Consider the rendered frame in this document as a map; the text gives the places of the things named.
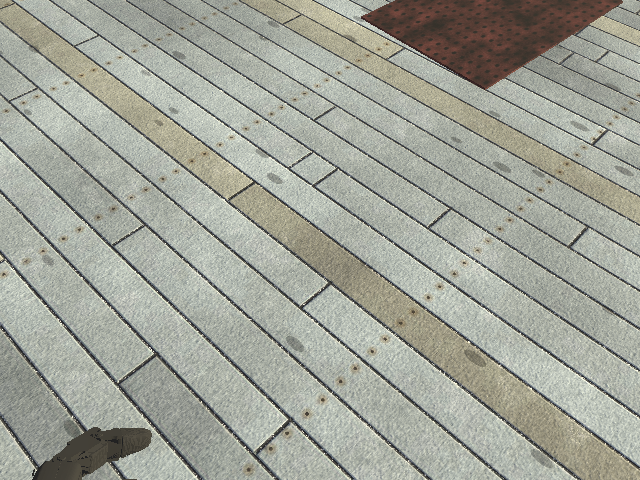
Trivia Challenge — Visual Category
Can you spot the robot left hand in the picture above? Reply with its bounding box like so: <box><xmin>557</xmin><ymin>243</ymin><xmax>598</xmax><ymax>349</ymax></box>
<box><xmin>32</xmin><ymin>427</ymin><xmax>152</xmax><ymax>480</ymax></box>

